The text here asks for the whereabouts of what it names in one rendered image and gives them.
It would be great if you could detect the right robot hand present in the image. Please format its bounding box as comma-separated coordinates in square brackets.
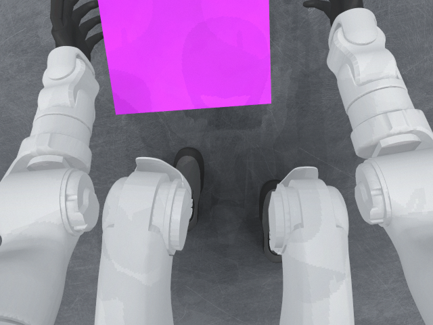
[303, 0, 364, 27]

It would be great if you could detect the right robot foot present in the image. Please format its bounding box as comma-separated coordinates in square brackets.
[259, 179, 282, 263]

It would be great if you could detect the left robot forearm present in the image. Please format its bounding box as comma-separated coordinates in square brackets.
[0, 46, 99, 183]

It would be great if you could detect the right robot forearm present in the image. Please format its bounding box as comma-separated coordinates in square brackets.
[327, 8, 433, 159]

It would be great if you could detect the robot right upper arm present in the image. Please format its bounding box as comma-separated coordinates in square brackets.
[355, 148, 433, 325]

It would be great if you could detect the robot left upper arm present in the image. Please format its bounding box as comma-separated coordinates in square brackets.
[0, 168, 99, 325]

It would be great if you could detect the left robot hand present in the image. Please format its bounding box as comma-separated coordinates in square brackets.
[50, 0, 104, 61]

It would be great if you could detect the robot left shin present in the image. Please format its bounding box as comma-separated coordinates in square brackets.
[102, 157, 193, 232]

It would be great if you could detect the carton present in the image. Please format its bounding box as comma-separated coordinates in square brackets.
[98, 0, 271, 115]

